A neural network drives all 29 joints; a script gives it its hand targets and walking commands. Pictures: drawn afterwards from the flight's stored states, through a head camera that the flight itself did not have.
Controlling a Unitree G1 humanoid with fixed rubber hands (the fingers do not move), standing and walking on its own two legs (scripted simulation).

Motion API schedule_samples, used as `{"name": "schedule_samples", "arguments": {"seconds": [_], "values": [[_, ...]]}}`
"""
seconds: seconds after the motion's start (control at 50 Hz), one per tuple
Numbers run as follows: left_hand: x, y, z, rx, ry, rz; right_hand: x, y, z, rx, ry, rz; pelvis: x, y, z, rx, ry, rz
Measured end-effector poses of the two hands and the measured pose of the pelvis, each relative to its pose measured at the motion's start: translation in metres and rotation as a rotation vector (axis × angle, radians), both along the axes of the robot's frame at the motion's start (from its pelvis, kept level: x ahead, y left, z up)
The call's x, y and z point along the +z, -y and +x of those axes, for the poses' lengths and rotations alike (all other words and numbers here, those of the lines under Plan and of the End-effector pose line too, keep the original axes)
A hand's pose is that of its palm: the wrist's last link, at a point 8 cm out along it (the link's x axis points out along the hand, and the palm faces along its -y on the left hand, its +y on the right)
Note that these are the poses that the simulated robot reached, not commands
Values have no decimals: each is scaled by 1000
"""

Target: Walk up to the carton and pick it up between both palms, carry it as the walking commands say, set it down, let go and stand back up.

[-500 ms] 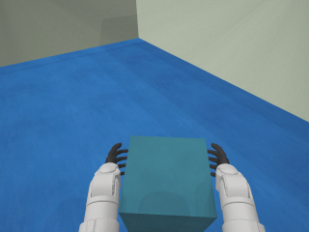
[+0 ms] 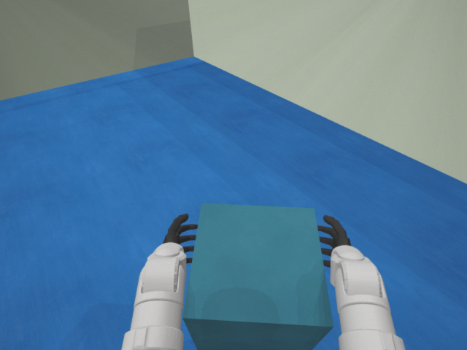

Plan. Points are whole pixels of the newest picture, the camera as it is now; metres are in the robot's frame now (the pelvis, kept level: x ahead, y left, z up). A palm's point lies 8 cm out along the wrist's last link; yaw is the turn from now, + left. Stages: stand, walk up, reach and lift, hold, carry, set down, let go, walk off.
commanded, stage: reach and lift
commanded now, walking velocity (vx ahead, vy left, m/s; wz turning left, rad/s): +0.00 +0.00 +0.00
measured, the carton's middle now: (253, 284) +0.29 +0.00 -0.04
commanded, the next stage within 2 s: hold in 0.66 s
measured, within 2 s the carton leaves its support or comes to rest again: neither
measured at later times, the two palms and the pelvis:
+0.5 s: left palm (174, 253) +0.29 +0.15 +0.05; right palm (343, 260) +0.29 -0.15 +0.05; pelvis +0.01 +0.00 +0.00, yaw +0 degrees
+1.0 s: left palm (171, 258) +0.28 +0.15 +0.05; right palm (342, 263) +0.28 -0.15 +0.05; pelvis +0.00 +0.00 +0.00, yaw +0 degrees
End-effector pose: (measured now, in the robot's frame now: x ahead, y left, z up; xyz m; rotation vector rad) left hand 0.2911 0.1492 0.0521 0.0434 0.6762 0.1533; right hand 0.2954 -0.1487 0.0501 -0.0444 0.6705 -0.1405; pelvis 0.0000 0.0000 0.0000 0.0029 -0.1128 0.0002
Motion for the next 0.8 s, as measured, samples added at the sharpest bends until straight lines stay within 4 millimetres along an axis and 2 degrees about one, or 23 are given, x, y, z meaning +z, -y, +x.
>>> {"name": "schedule_samples", "arguments": {"seconds": [0.32,0.8], "values": [[-1,1,4,-27,-1,11,-2,2,-2,-13,-2,10,1,-3,6,2,-10,-1],[-3,1,-8,-25,-4,13,-3,2,-12,-3,-4,2,0,-1,-1,3,-1,-1]]}}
